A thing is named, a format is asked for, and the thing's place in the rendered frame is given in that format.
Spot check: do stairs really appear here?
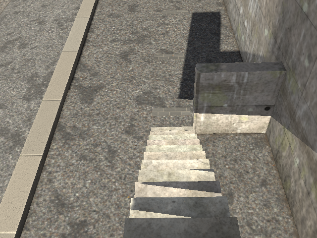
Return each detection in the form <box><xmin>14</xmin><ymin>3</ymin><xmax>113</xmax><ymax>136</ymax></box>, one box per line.
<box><xmin>123</xmin><ymin>126</ymin><xmax>241</xmax><ymax>238</ymax></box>

